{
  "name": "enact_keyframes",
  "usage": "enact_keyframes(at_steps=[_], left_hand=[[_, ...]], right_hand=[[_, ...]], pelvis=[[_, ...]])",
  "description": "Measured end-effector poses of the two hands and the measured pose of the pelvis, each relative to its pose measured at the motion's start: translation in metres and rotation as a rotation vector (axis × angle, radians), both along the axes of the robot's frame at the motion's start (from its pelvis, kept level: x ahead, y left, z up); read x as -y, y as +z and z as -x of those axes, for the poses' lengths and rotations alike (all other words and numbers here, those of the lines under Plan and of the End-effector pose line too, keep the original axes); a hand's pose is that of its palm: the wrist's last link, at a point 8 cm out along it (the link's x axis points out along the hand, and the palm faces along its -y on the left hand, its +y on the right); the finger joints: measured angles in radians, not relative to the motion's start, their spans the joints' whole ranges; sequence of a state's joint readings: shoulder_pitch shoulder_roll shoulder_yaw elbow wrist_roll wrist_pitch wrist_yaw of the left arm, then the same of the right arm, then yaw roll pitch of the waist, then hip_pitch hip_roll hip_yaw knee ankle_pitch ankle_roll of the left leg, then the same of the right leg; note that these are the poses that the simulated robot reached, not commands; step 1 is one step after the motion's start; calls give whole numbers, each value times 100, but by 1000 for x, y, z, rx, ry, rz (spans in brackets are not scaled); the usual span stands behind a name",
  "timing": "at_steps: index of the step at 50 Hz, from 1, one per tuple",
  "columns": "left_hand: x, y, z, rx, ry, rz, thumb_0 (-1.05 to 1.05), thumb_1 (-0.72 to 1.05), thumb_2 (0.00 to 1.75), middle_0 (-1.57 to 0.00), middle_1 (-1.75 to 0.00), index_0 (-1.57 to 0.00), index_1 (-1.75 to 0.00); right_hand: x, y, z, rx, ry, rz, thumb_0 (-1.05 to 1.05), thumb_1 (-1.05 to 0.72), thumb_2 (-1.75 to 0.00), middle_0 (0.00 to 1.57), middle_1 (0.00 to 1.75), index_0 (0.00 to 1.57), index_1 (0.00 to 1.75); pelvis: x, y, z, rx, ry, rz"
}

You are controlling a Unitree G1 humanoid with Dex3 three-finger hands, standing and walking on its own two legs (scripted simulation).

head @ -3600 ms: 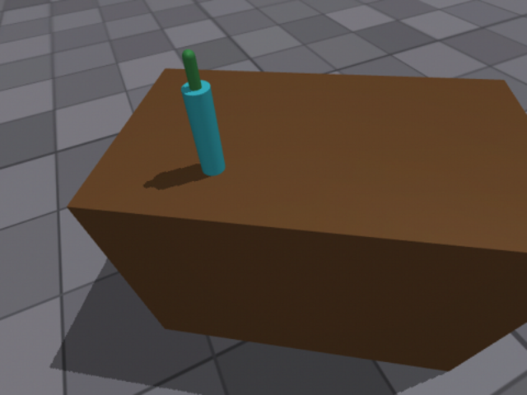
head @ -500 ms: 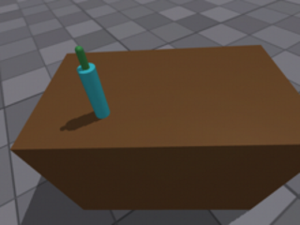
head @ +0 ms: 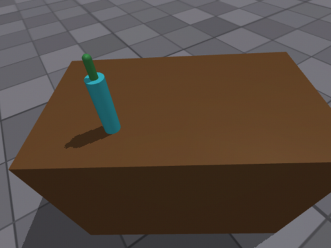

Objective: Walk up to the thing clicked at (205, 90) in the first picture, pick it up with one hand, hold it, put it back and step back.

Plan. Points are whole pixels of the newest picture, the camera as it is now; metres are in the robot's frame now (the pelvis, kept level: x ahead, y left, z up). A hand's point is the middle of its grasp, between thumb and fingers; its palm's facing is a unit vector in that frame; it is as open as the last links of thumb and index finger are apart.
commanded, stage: walk up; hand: left
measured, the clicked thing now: (101, 97) +0.50 +0.20 +0.10
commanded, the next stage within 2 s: stand in 0.06 s
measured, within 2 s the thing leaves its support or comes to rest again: neither
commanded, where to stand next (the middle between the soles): +0.04 +0.00 m, yaw -1 degrees
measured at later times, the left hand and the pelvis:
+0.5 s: hand out of the picture +0.07 +0.25 -0.15, palm faces -0.02 -0.94 -0.35, open 7.3 cm; pelvis +0.00 -0.01 +0.00, yaw +0 degrees
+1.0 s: hand out of the picture +0.09 +0.24 -0.15, palm faces -0.03 -0.94 -0.35, open 7.3 cm; pelvis +0.01 -0.02 +0.00, yaw -1 degrees
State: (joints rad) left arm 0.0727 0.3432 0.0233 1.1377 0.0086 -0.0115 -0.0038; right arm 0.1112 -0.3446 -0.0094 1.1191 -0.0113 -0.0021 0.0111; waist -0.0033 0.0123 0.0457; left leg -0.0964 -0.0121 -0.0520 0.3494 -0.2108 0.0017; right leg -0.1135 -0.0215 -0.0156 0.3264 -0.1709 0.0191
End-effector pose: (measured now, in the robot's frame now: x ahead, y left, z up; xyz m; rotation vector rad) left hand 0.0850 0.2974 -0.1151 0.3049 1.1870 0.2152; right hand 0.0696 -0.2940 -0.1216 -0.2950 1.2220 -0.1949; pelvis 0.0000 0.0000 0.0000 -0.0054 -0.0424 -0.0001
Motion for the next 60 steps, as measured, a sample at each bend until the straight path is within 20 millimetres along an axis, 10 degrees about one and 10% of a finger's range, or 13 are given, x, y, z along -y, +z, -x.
enact_keyframes(at_steps=[32, 60], left_hand=[[11, -1, 21, -66, -11, -8, 0, 91, 90, -21, -30, -20, -30], [18, 1, -2, -40, -30, -12, 0, 91, 90, -21, -30, -20, -30]], right_hand=[[14, -2, 9, -32, 4, 2, 0, -90, -90, 20, 30, 20, 30], [21, -1, -1, -26, 4, 7, 0, -90, -90, 20, 30, 20, 30]], pelvis=[[11, 1, 0, -7, -7, -6], [18, 1, -10, -16, -13, -4]])
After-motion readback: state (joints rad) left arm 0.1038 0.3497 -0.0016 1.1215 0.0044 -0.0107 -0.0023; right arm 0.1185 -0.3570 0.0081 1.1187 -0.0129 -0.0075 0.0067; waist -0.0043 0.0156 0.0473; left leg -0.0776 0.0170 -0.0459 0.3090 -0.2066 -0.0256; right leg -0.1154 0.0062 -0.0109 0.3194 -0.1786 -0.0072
